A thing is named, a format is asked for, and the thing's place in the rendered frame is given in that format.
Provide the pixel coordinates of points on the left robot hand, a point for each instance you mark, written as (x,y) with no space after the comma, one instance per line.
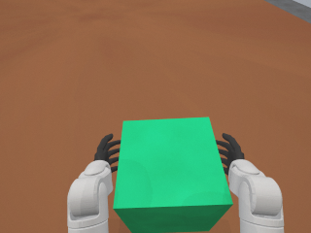
(103,152)

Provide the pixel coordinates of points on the robot right forearm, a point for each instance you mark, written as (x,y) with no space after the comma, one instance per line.
(260,200)

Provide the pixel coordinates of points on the right robot hand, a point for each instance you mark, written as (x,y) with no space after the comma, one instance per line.
(234,151)

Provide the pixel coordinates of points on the robot left forearm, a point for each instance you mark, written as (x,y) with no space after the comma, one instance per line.
(87,199)

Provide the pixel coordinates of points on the carton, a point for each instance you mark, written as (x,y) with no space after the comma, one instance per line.
(170,176)

